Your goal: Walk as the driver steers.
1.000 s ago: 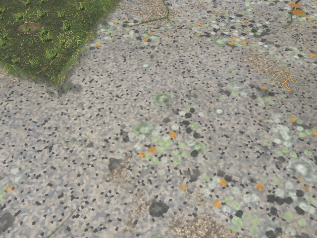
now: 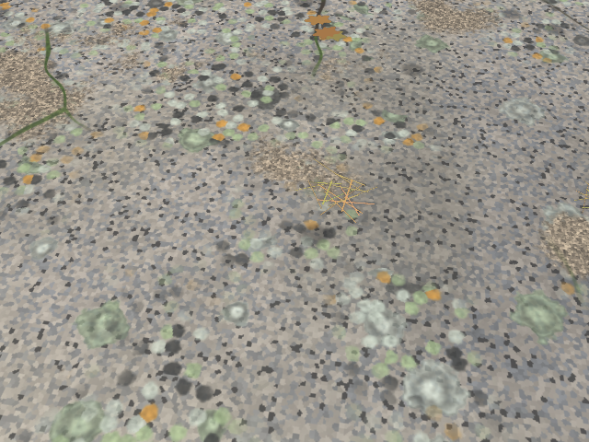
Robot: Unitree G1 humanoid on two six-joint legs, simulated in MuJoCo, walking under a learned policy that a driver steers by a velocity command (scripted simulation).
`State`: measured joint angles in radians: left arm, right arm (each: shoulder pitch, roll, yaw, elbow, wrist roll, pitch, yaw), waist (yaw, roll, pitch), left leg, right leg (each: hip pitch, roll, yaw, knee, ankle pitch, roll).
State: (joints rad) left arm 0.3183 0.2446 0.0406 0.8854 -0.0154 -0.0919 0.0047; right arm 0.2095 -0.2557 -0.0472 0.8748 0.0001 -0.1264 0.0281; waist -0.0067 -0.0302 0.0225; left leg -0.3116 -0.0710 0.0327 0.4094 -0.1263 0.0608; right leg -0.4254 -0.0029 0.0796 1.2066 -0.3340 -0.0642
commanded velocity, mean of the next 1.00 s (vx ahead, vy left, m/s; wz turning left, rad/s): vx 0.50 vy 0.00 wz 0.39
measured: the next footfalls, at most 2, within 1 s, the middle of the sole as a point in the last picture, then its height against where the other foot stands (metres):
right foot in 0.34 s outside the picture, level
left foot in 0.86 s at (211, 415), level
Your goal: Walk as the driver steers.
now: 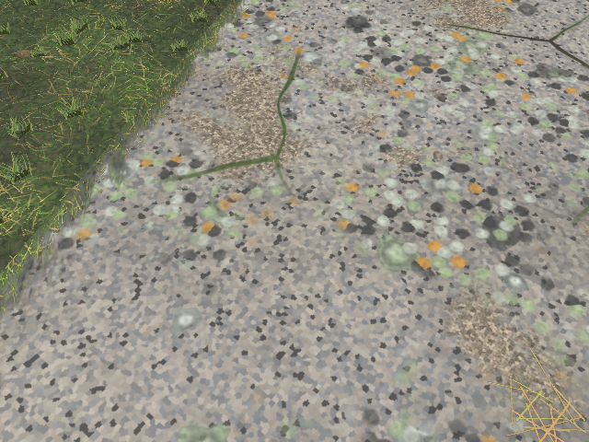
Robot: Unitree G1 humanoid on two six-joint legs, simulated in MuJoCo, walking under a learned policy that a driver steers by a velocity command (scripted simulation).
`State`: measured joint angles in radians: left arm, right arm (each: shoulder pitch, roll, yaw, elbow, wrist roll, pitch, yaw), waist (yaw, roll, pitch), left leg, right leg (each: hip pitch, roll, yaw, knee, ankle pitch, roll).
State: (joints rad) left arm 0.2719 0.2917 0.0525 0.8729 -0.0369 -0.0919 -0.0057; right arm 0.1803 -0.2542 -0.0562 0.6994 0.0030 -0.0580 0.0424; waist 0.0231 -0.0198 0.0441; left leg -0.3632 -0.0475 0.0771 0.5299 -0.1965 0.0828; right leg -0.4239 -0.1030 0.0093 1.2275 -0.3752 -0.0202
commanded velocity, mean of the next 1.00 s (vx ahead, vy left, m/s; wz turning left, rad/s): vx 0.46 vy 0.00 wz -0.40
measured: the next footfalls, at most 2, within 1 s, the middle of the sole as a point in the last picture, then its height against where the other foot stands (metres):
right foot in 0.44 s outside the picture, level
left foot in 0.92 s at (344, 332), level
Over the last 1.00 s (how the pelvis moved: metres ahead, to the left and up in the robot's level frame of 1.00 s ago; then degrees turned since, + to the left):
0.49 0.10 -0.01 28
